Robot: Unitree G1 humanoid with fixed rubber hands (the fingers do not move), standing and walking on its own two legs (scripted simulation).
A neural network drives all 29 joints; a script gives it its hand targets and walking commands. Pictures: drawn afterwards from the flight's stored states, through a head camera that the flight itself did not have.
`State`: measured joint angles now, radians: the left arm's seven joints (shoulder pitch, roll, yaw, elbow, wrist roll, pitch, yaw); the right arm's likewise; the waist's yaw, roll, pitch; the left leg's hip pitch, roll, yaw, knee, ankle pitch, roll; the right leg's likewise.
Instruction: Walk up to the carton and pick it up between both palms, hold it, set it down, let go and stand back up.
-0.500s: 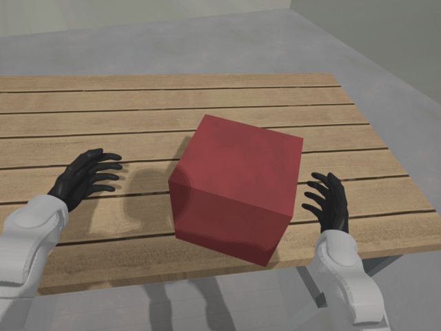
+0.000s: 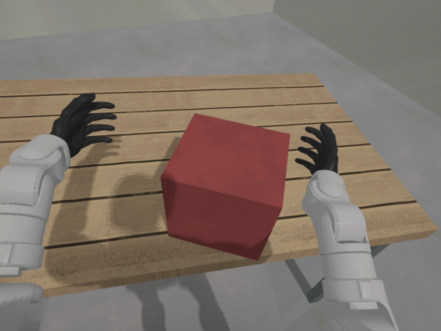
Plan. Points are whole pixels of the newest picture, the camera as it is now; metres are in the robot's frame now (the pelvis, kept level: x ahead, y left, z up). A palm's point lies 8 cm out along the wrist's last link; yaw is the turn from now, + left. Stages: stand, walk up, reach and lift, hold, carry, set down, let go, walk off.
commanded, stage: reach and lift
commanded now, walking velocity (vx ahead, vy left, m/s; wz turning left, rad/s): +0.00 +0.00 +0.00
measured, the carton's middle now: (226, 187) +0.39 -0.04 +0.04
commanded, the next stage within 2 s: none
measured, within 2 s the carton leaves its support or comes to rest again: neither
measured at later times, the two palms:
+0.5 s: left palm (94, 102) +0.45 +0.20 +0.19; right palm (316, 141) +0.39 -0.18 +0.17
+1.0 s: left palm (123, 138) +0.45 +0.17 +0.12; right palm (299, 181) +0.37 -0.17 +0.08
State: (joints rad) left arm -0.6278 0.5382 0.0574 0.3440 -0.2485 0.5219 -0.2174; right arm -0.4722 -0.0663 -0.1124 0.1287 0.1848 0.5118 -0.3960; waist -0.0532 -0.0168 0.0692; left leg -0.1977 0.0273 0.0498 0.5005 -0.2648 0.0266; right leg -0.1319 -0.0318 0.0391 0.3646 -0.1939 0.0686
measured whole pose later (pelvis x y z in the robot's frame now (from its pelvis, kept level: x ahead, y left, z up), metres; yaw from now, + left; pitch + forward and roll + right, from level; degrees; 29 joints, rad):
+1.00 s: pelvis +0.00 +0.00 +0.00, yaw +0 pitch +1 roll -2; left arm -0.99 0.36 -0.02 1.26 -0.25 0.01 -0.10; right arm -0.75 0.02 -0.10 0.97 0.19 0.01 -0.36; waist -0.13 -0.02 0.03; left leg -0.26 0.03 0.05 0.50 -0.26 0.02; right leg -0.19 -0.03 0.04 0.36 -0.18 0.07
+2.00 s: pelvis +0.00 +0.00 +0.00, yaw +0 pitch +4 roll -2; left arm -0.98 0.23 0.14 1.28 0.08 -0.03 -0.10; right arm -0.77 0.15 -0.37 1.05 -0.05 -0.19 -0.33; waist -0.13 -0.05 -0.03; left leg -0.33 0.03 0.05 0.50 -0.25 0.02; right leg -0.26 -0.03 0.04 0.36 -0.18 0.07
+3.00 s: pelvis +0.00 +0.00 +0.00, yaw +0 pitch +4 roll -2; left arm -0.98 0.16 0.39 1.25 0.33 -0.07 -0.16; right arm -0.67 0.23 -0.54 0.94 -0.28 -0.31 -0.27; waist -0.13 -0.05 -0.02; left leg -0.33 0.03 0.05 0.50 -0.25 0.02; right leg -0.25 -0.03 0.03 0.34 -0.17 0.07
